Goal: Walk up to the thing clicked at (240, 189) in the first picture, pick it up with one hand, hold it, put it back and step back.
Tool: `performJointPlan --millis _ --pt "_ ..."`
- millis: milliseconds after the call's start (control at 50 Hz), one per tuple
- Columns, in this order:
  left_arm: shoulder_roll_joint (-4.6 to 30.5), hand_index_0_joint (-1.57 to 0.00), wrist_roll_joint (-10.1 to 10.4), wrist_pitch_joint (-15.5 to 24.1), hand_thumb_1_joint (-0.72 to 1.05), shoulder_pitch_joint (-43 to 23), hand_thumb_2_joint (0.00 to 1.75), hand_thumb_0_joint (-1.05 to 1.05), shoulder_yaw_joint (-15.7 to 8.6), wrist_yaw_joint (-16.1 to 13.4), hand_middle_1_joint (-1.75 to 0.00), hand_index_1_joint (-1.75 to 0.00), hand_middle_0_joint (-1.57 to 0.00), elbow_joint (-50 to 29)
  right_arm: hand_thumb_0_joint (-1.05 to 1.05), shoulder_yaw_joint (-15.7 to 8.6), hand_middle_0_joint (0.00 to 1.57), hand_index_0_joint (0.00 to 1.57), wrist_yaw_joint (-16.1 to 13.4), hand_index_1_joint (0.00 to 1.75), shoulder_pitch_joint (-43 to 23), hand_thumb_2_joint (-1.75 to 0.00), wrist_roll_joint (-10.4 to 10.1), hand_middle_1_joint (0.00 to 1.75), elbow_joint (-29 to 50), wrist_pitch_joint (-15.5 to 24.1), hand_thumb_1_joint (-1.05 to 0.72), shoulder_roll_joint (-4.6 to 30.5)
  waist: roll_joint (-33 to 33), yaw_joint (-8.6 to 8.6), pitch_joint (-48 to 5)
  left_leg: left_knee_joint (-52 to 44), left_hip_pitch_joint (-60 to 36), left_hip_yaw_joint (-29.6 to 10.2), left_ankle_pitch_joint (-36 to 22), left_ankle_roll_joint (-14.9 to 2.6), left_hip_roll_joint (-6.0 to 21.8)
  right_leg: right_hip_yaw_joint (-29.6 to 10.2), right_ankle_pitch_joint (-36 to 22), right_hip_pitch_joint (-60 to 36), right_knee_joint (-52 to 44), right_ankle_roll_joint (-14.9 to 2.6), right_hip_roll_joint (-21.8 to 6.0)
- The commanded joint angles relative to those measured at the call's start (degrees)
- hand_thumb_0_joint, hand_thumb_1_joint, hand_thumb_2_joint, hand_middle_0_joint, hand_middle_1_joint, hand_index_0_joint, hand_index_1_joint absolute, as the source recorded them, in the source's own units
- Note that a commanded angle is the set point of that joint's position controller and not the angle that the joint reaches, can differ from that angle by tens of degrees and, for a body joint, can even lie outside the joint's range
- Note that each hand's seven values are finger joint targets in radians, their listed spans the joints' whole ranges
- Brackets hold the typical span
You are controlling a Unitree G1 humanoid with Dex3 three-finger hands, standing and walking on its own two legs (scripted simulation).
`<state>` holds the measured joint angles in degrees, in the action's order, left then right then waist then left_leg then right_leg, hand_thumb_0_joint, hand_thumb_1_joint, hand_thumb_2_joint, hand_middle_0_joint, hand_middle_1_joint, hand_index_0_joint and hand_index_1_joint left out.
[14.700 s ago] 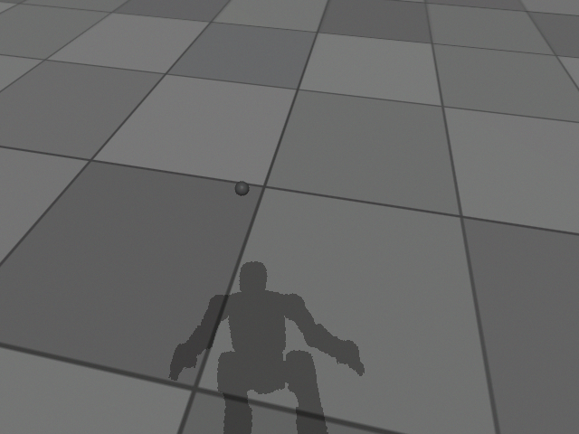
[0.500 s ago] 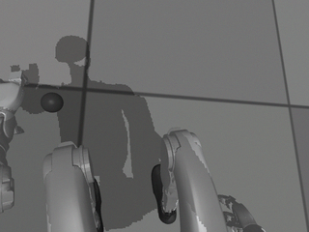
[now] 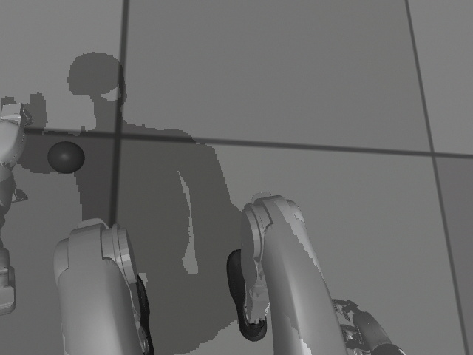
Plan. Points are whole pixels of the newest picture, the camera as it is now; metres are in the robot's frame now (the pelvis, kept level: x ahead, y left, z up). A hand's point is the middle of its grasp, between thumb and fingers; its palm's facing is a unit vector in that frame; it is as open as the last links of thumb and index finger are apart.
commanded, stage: rise first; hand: left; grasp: from above
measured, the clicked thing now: (66, 157) +0.47 +0.26 -0.30
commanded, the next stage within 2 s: approach in 1.22 s
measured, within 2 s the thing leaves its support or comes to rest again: neither
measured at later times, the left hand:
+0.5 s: hand (14, 160) +0.44 +0.31 -0.18, palm faces -0.44 -0.08 -0.90, open 13.9 cm
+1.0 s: hand (10, 161) +0.43 +0.31 -0.17, palm faces -0.44 -0.07 -0.89, open 13.5 cm
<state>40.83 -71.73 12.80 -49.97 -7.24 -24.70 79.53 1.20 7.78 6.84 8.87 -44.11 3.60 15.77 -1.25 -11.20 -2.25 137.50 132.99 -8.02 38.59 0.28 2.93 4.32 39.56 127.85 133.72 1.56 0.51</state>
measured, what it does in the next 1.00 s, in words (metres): stands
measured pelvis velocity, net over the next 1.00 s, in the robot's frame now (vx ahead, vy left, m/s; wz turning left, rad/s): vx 0.00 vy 0.00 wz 0.00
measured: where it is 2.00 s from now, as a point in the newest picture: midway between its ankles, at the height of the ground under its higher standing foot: (195, 323)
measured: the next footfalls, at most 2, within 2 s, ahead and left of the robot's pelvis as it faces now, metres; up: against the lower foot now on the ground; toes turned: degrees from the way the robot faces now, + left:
none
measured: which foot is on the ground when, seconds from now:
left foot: down 0.00-1.00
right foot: down 0.00-1.00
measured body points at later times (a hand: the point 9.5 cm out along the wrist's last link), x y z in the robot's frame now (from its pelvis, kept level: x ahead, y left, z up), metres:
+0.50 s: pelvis +0.00 +0.00 -0.01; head +0.24 +0.07 +0.37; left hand +0.46 +0.31 -0.13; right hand +0.05 -0.28 -0.11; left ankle +0.08 +0.13 -0.30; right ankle +0.10 -0.12 -0.30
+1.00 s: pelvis +0.00 +0.00 +0.00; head +0.23 +0.07 +0.38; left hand +0.45 +0.31 -0.12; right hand +0.06 -0.28 -0.10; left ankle +0.08 +0.13 -0.30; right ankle +0.10 -0.12 -0.30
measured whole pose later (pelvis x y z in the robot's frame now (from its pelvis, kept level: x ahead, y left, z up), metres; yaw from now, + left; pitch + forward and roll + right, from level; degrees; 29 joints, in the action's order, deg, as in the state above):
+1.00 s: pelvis +0.00 +0.00 +0.00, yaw +0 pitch +33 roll -8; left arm 41.6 -71.5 12.1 -51.3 -5.2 -22.6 80.5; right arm 2.7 8.6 7.9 8.3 -43.4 3.9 16.1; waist -1.0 -12.2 -2.8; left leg 137.4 133.0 -8.4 37.8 0.2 2.5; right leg 4.7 38.9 127.3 133.2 1.8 0.4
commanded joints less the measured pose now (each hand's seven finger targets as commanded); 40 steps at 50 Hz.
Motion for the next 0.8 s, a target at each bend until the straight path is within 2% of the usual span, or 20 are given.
performJointPlan --millis 0,40,60,120,180,200,240,320,340,380,420,460,500,580,620,700,720,740,760,780 --pt "15.2 -0.08 0.3 0.3 -0.54 -17.2 1.01 0.00 -1.4 -2.3 -1.04 -1.04 -0.08 -6.3 0.00 -3.8 0.20 0.20 -0.9 0.30 11.7 -0.90 -0.4 0.30 0.8 0.1 -0.90 13.6 14.9 -0.77 -37.7 -13.8 -29.1 4.8 -6.5 -1.98 -1.8 4.7 -9.7 -15.6 -14.0 -3.45 2.0" --pt "14.7 -0.08 0.3 0.2 -0.55 -17.1 1.01 0.00 -0.6 -2.2 -1.04 -1.04 -0.09 -5.2 0.00 -3.6 0.20 0.20 -0.9 0.30 11.6 -0.90 -0.4 0.30 0.7 0.2 -0.90 13.5 14.9 -0.89 -37.0 -13.5 -28.8 5.0 -6.6 -2.00 -1.7 4.6 -9.9 -15.7 -14.3 -3.42 2.1" --pt "15.3 -0.08 0.0 0.1 -0.55 -17.3 1.02 0.00 -1.0 -2.3 -1.03 -1.04 -0.08 -4.7 0.00 -3.5 0.20 0.20 -0.9 0.30 12.0 -0.90 -0.3 0.30 0.8 0.4 -0.91 13.8 14.6 -1.29 -36.2 -13.3 -28.9 4.9 -7.1 -2.08 -1.8 4.8 -10.5 -15.5 -13.9 -3.36 2.0" --pt "15.3 -0.08 0.3 -0.1 -0.54 -17.6 1.01 0.00 -1.2 -2.5 -1.02 -1.03 -0.09 -5.2 0.00 -3.3 0.20 0.20 -0.8 0.30 12.0 -0.90 -0.4 0.30 0.8 0.5 -0.90 14.0 16.4 -0.92 -37.8 -13.6 -30.8 4.5 -8.3 -1.76 -1.7 5.0 -11.5 -15.2 -12.9 -3.26 1.9" --pt "15.3 -0.09 -0.1 -0.3 -0.53 -18.4 1.01 0.00 -0.3 -2.2 -1.03 -1.03 -0.09 -3.9 0.00 -3.0 0.20 0.20 -0.7 0.30 12.1 -0.90 -0.3 0.30 0.7 0.6 -0.90 14.0 15.8 -1.78 -36.9 -12.9 -30.4 4.6 -8.4 -1.81 -1.7 5.1 -12.0 -15.0 -13.2 -3.35 2.1" --pt "16.5 -0.09 0.0 -0.2 -0.54 -19.2 1.01 0.00 -1.7 -2.4 -1.03 -1.03 -0.09 -5.3 0.00 -2.9 0.20 0.20 -0.8 0.30 12.3 -0.90 -0.3 0.30 0.8 0.4 -0.90 14.2 16.9 -1.54 -38.2 -13.1 -30.8 4.4 -9.1 -1.71 -1.7 5.3 -12.3 -15.4 -12.6 -3.24 1.9" --pt "16.5 -0.10 0.1 -0.3 -0.53 -18.5 1.00 0.00 -1.6 -2.4 -1.02 -1.03 -0.10 -5.0 0.00 -2.7 0.20 0.20 -0.7 0.30 12.4 -0.90 -0.1 0.30 0.7 0.5 -0.91 14.0 17.1 -1.41 -38.9 -12.6 -30.8 4.9 -9.8 -1.73 -1.7 5.0 -13.1 -16.7 -12.9 -3.21 2.1" --pt "17.2 -0.10 0.0 -0.3 -0.53 -18.5 1.00 0.00 -1.6 -2.3 -1.01 -1.02 -0.11 -3.3 0.00 -2.3 0.20 0.20 -0.6 0.30 12.1 -0.90 0.0 0.30 0.9 0.6 -0.91 14.1 17.0 -1.77 -36.5 -12.5 -28.6 4.9 -7.5 -1.88 -1.8 5.0 -11.2 -15.6 -13.1 -3.33 2.1" --pt "17.5 -0.10 -0.1 -0.2 -0.53 -18.7 0.99 0.00 -1.7 -2.3 -1.01 -1.02 -0.11 -2.5 0.00 -2.2 0.20 0.20 -0.5 0.30 12.4 -0.90 0.1 0.30 1.0 0.7 -0.91 14.3 15.7 -2.47 -35.7 -12.1 -28.3 4.8 -7.2 -1.97 -1.7 5.1 -11.0 -15.4 -13.1 -3.24 2.0" --pt "17.6 -0.11 0.0 0.1 -0.52 -18.5 0.99 0.00 -1.7 -2.1 -1.01 -1.01 -0.12 -3.0 0.00 -2.0 0.20 0.20 -0.5 0.30 12.2 -0.90 0.2 0.30 1.2 0.9 -0.91 14.3 16.7 -1.92 -35.6 -12.5 -27.6 4.7 -6.5 -1.91 -1.8 5.2 -10.1 -15.4 -13.1 -3.31 2.0" --pt "18.1 -0.12 0.6 0.3 -0.51 -17.3 0.98 0.00 -2.4 -2.2 -1.00 -1.00 -0.12 -5.1 0.00 -2.1 0.20 0.20 -0.5 0.30 12.2 -0.90 0.1 0.30 1.2 0.8 -0.91 14.2 17.1 -1.01 -38.2 -12.6 -29.2 5.0 -7.9 -1.80 -1.9 5.0 -11.3 -16.9 -13.1 -3.24 2.0" --pt "17.3 -0.12 0.6 0.2 -0.51 -17.2 0.98 0.00 -1.7 -2.0 -1.00 -1.01 -0.12 -6.4 0.00 -2.6 0.20 0.20 -0.4 0.30 12.3 -0.90 0.2 0.30 1.3 0.8 -0.90 14.2 18.0 -1.37 -39.2 -12.7 -30.8 4.9 -8.4 -1.64 -1.8 5.1 -12.0 -16.7 -12.9 -3.31 2.2" --pt "18.3 -0.12 0.5 0.0 -0.50 -17.2 0.97 0.00 -2.6 -2.1 -0.99 -0.99 -0.13 -7.7 0.00 -2.9 0.20 0.20 -0.4 0.30 12.4 -0.90 0.0 0.30 1.3 0.7 -0.90 14.5 18.5 -1.09 -40.3 -12.7 -31.3 4.9 -9.0 -1.56 -1.8 5.0 -12.7 -17.2 -12.8 -3.37 2.0" --pt "16.8 -0.13 0.8 -0.5 -0.50 -16.9 0.97 0.00 -1.4 -1.6 -0.98 -0.99 -0.14 -6.3 0.00 -2.9 0.20 0.20 -0.2 0.30 13.1 -0.90 -0.1 0.30 1.1 0.6 -0.91 14.1 15.7 -2.06 -37.2 -11.8 -27.5 5.4 -8.6 -2.06 -1.7 4.5 -12.9 -17.9 -13.8 -3.09 2.1" --pt "17.9 -0.14 1.0 -0.6 -0.50 -16.9 0.97 0.00 -2.2 -1.4 -0.96 -0.97 -0.15 -6.7 0.00 -2.6 0.20 0.20 -0.2 0.30 13.4 -0.90 -0.1 0.30 1.0 0.7 -0.91 14.2 15.4 -1.50 -38.0 -11.9 -27.9 5.4 -9.4 -2.11 -1.7 4.4 -13.6 -19.0 -14.1 -2.97 2.0" --pt "16.2 -0.16 1.4 -0.7 -0.47 -17.0 0.95 0.00 -1.3 -0.8 -0.94 -0.95 -0.17 -8.6 0.00 -3.1 0.20 0.20 -0.2 0.30 13.2 -0.90 -0.3 0.30 1.1 0.7 -0.90 14.1 17.4 -1.24 -38.6 -13.0 -29.8 5.1 -9.3 -1.76 -1.7 4.7 -13.2 -18.0 -13.9 -3.25 2.0" --pt "15.3 -0.16 1.0 -0.9 -0.47 -16.2 0.95 0.00 -0.2 -0.5 -0.93 -0.94 -0.18 -6.8 0.00 -3.0 0.20 0.20 0.0 0.30 13.4 -0.90 -0.4 0.30 0.9 0.8 -0.91 14.0 16.9 -1.49 -38.2 -12.9 -29.9 5.1 -9.3 -1.73 -1.7 4.7 -13.3 -18.3 -14.0 -3.35 2.1" --pt "15.7 -0.16 1.2 -0.9 -0.47 -17.4 0.95 0.00 -0.4 -0.2 -0.94 -0.95 -0.17 -7.5 0.00 -3.2 0.20 0.20 0.1 0.30 13.5 -0.90 -0.4 0.30 1.1 0.8 -0.91 14.3 16.5 -1.86 -37.7 -13.0 -29.8 4.8 -8.9 -1.81 -1.7 5.0 -12.9 -17.3 -13.8 -3.36 2.1" --pt "16.2 -0.16 1.2 -1.0 -0.47 -16.6 0.95 0.00 -0.8 -0.2 -0.93 -0.95 -0.17 -7.1 0.00 -3.1 0.20 0.20 0.0 0.30 13.3 -0.90 -0.7 0.30 1.0 0.7 -0.91 14.2 16.3 -0.92 -37.8 -13.3 -30.1 4.8 -8.9 -1.75 -1.7 4.8 -12.8 -17.2 -13.9 -3.48 2.1" --pt "15.7 -0.17 1.3 -1.0 -0.46 -16.6 0.94 0.00 -0.9 -0.1 -0.93 -0.94 -0.18 -8.1 0.00 -3.3 0.20 0.20 0.0 0.30 13.1 -0.90 -0.7 0.30 1.4 0.6 -0.91 14.3 17.1 -1.06 -38.7 -13.8 -31.2 4.5 -9.5 -1.59 -1.7 5.1 -13.1 -17.3 -13.5 -3.44 2.0"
